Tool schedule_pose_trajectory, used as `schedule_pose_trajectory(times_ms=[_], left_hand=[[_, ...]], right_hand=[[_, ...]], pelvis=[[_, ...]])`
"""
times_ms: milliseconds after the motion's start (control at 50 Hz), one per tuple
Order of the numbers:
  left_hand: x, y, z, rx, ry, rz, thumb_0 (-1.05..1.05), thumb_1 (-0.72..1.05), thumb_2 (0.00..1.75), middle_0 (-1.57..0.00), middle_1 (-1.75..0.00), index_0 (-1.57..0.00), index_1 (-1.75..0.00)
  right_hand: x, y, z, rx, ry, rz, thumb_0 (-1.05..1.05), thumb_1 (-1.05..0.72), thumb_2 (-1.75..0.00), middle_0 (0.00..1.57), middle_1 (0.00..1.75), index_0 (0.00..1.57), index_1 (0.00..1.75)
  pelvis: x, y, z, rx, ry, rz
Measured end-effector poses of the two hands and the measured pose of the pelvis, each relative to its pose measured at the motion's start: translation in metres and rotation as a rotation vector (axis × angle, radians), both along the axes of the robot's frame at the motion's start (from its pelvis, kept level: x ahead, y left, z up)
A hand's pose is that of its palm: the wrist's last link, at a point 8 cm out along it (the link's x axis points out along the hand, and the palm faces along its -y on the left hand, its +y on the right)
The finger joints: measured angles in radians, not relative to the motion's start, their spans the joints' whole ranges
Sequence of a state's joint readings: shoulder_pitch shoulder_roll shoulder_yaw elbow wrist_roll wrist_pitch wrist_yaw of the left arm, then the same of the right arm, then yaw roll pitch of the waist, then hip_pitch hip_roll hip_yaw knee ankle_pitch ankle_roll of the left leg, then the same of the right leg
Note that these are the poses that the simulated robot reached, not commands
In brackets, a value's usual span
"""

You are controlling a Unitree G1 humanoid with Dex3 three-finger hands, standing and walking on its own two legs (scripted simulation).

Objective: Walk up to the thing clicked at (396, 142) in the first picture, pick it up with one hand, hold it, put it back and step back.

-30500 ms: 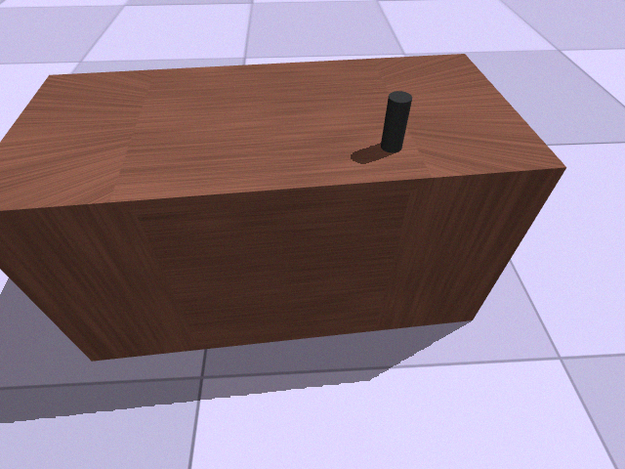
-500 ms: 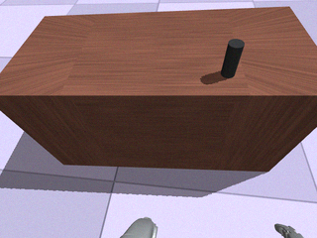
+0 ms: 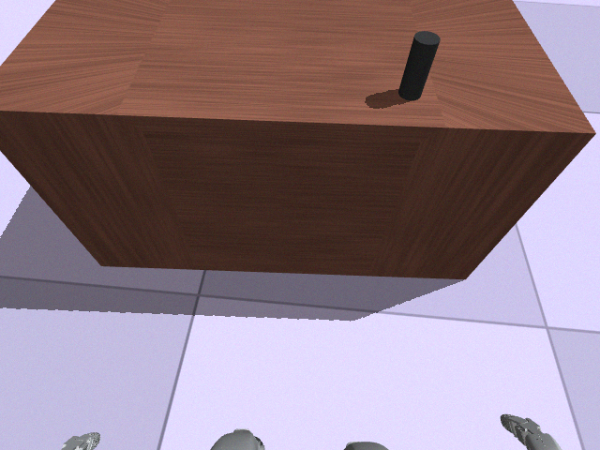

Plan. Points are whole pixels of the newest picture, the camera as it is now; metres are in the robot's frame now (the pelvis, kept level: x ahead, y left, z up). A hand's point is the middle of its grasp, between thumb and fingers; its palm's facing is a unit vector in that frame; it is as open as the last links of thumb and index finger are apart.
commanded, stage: step back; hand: right
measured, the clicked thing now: (417, 67) +0.85 -0.22 +0.00
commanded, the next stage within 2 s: stand in 1.62 s
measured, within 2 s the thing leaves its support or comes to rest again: neither
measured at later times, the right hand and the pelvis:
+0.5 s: hand out of the picture -0.06 -0.26 -0.16, palm faces -0.13 +0.91 -0.38, open 7.4 cm; pelvis -0.17 +0.00 -0.01, yaw +4 degrees
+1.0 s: hand out of the picture -0.19 -0.27 -0.15, palm faces -0.08 +0.92 -0.38, open 7.4 cm; pelvis -0.25 +0.00 +0.00, yaw +2 degrees
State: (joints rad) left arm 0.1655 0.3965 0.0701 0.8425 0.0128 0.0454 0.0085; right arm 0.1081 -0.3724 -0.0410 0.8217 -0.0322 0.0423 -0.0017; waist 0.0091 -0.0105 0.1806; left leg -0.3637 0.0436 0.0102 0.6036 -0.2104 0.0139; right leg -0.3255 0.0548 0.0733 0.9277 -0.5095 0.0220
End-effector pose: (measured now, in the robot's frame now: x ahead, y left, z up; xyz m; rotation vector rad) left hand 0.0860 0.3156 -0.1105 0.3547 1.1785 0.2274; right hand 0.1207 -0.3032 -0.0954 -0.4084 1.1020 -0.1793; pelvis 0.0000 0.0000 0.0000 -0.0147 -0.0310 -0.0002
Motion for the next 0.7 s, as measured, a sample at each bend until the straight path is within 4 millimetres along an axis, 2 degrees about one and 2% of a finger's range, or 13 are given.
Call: schedule_pose_trajectory(times_ms=[80,140,200,320,420,480,560,640,700], left_hand=[[-0.039,-0.014,-0.003,0.018,0.033,-0.010,0.00,0.91,0.90,-0.20,-0.30,-0.20,-0.30],[-0.071,-0.023,0.005,0.017,0.050,-0.006,0.01,0.90,0.90,-0.20,-0.30,-0.21,-0.30],[-0.094,-0.024,0.015,0.032,0.058,0.011,0.01,0.90,0.90,-0.21,-0.30,-0.21,-0.30],[-0.115,-0.013,0.024,0.076,-0.013,0.014,0.01,0.90,0.90,-0.21,-0.30,-0.21,-0.30],[-0.134,0.005,0.013,0.073,-0.084,0.025,0.01,0.90,0.90,-0.21,-0.30,-0.21,-0.30],[-0.151,0.011,0.005,0.053,-0.087,0.036,0.00,0.90,0.90,-0.20,-0.30,-0.21,-0.30],[-0.180,0.009,0.005,0.024,-0.061,0.045,0.01,0.90,0.90,-0.20,-0.30,-0.20,-0.30],[-0.215,0.001,0.004,-0.002,-0.031,0.032,0.00,0.91,0.90,-0.20,-0.30,-0.20,-0.30],[-0.244,-0.007,0.000,-0.005,0.010,0.011,0.00,0.90,0.90,-0.20,-0.30,-0.20,-0.30]], right_hand=[[-0.019,-0.017,-0.015,0.019,-0.031,-0.016,0.01,-0.90,-0.90,0.21,0.30,0.21,0.30],[-0.041,-0.021,-0.019,0.033,-0.013,-0.042,0.01,-0.91,-0.90,0.21,0.30,0.21,0.30],[-0.066,-0.022,-0.019,0.045,0.009,-0.049,0.01,-0.91,-0.90,0.21,0.30,0.21,0.30],[-0.118,-0.019,-0.026,0.030,0.085,-0.018,0.01,-0.91,-0.90,0.21,0.30,0.21,0.30],[-0.154,-0.006,-0.031,0.011,0.112,0.021,0.01,-0.91,-0.90,0.21,0.30,0.21,0.30],[-0.178,0.004,-0.027,0.012,0.112,0.026,0.01,-0.91,-0.90,0.21,0.30,0.21,0.30],[-0.205,0.006,-0.012,0.008,0.089,0.023,0.01,-0.91,-0.89,0.21,0.30,0.21,0.30],[-0.221,0.000,-0.002,0.000,0.039,0.012,0.01,-0.91,-0.89,0.21,0.30,0.21,0.30],[-0.232,-0.010,-0.002,0.003,-0.008,-0.001,0.01,-0.90,-0.90,0.21,0.30,0.21,0.30]], pelvis=[[-0.029,-0.011,-0.010,-0.009,-0.008,-0.021],[-0.047,-0.015,-0.006,0.010,-0.010,-0.021],[-0.063,-0.016,0.001,0.039,-0.005,-0.018],[-0.101,-0.014,0.000,0.042,0.003,0.027],[-0.140,-0.003,-0.011,0.031,0.001,0.079],[-0.164,0.002,-0.012,0.052,-0.019,0.068],[-0.189,0.001,-0.003,0.016,-0.015,0.058],[-0.210,-0.002,0.001,0.005,-0.005,0.028],[-0.225,-0.008,-0.002,0.010,-0.003,-0.005]])
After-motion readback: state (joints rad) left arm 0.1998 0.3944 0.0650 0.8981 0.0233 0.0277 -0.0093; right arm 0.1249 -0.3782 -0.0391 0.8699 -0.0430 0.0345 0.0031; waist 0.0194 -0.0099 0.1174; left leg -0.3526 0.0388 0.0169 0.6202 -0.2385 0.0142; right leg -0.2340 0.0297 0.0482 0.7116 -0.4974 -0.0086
